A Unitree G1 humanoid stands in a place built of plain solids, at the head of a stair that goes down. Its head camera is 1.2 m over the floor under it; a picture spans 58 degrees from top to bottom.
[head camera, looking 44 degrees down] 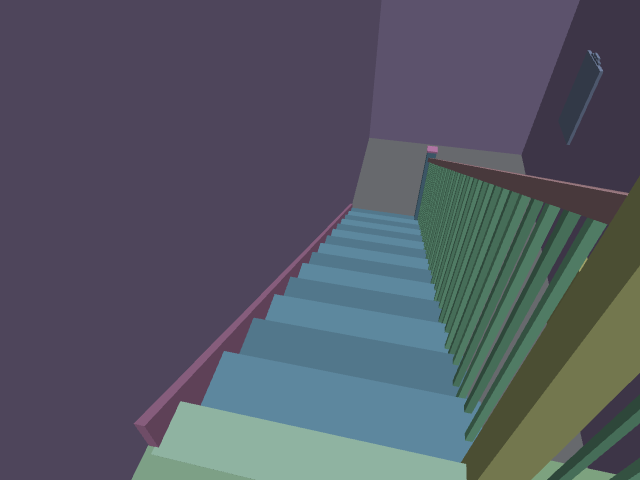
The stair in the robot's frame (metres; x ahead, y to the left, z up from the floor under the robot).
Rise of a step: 0.17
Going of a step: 0.27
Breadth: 0.89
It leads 12 degrees to the right of straight ahead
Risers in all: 15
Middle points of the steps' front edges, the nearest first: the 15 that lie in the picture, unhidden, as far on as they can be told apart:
0.49 0.01 0.00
0.75 -0.09 -0.16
1.01 -0.15 -0.34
1.28 -0.21 -0.51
1.55 -0.26 -0.68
1.81 -0.32 -0.85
2.08 -0.38 -1.02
2.35 -0.44 -1.19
2.61 -0.50 -1.36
2.88 -0.55 -1.53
3.15 -0.61 -1.70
3.41 -0.67 -1.87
3.68 -0.73 -2.04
3.95 -0.79 -2.21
4.22 -0.80 -2.38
